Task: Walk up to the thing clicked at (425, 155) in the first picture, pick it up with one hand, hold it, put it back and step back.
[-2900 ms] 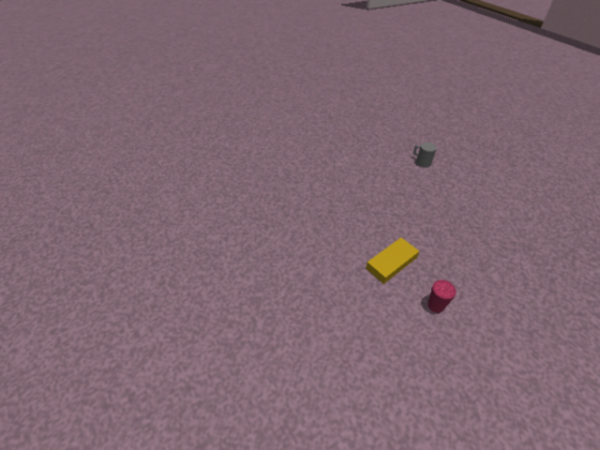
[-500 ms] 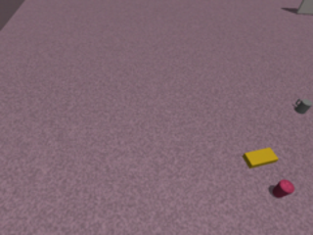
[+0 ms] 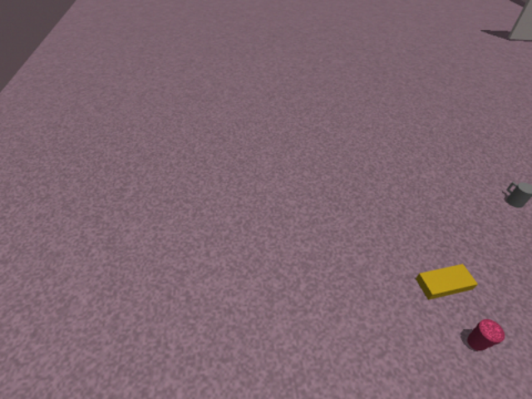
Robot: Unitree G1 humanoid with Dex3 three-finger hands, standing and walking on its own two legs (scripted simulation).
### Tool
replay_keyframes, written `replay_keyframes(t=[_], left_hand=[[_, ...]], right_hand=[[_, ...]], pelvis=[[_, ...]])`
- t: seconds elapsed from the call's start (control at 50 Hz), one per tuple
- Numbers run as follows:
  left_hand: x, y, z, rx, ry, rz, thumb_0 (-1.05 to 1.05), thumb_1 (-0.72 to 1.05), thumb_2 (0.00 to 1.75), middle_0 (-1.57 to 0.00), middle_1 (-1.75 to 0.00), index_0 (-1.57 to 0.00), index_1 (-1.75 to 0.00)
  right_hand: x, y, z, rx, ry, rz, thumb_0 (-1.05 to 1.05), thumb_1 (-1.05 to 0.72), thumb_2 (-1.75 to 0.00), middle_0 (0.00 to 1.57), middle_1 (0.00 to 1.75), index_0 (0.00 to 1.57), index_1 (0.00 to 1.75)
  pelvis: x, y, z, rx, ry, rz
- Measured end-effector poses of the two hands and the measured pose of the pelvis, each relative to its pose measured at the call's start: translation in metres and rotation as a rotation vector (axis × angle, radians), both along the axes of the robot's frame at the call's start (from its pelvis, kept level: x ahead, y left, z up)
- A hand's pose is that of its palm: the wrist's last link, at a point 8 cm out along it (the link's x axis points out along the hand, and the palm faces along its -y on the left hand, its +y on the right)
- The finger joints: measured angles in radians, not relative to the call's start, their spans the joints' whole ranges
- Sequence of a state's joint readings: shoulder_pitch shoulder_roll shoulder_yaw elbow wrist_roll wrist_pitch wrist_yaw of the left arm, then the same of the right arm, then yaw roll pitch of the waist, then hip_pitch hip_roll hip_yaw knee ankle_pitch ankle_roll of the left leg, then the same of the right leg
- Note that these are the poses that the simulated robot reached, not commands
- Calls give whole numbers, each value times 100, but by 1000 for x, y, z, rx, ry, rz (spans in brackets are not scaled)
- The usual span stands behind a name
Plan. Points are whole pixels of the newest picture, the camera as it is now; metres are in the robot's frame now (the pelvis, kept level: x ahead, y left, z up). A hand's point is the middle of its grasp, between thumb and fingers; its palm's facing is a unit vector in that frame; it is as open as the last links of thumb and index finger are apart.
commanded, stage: stand
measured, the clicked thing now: (518, 193) +1.25 -1.27 -0.73
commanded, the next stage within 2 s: none
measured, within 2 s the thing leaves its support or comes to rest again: neither
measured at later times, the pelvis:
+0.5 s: pelvis +0.00 -0.01 +0.00, yaw -1 degrees
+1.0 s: pelvis +0.01 -0.01 +0.00, yaw -1 degrees
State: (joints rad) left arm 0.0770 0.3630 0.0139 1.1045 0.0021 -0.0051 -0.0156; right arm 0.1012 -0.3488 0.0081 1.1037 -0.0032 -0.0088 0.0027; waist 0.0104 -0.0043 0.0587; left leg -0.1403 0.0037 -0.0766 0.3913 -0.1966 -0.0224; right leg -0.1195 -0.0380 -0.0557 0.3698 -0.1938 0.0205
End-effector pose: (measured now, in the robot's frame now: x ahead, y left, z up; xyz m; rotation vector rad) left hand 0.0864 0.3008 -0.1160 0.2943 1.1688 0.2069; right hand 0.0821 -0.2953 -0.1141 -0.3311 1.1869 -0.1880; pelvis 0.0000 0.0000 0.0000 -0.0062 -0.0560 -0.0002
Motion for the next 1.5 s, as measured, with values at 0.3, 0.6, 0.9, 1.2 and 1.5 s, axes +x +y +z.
replay_keyframes(t=[0.3,0.6,0.9,1.2,1.5], left_hand=[[-25,-3,-2,8,87,2,0,91,90,-20,-30,-21,-30],[-14,-8,-1,13,82,-7,0,91,90,-20,-30,-21,-30],[3,-13,1,10,55,-19,0,91,90,-20,-30,-21,-30],[2,-13,1,13,64,-14,0,91,90,-20,-30,-21,-30],[-2,-14,2,13,57,-13,0,91,90,-20,-30,-21,-30]], right_hand=[[-17,-5,-4,9,49,-27,0,-90,-90,20,30,20,30],[-17,-9,-7,14,68,-35,0,-90,-90,20,30,20,30],[-5,-13,-4,6,48,-31,0,-90,-90,20,30,20,30],[-6,-13,-5,9,56,-32,0,-90,-90,20,30,20,30],[-9,-14,-4,11,46,-36,0,-90,-90,20,30,20,30]], pelvis=[[-3,-3,2,3,6,-12],[4,-8,2,4,17,-13],[10,-10,2,3,19,-15],[13,-11,3,5,19,-18],[9,-12,3,3,13,-18]])
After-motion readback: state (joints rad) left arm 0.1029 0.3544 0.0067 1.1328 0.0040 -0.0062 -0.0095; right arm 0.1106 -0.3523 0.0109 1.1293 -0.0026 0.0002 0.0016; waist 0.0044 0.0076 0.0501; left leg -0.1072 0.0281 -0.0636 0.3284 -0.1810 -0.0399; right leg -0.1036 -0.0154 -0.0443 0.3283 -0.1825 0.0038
